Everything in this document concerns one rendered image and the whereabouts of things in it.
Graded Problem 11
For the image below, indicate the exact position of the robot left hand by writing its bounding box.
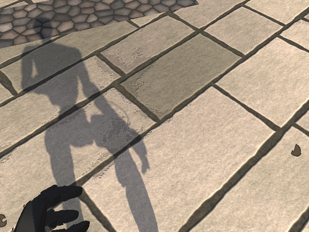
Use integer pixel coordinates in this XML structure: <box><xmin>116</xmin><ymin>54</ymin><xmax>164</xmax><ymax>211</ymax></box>
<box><xmin>12</xmin><ymin>185</ymin><xmax>90</xmax><ymax>232</ymax></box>

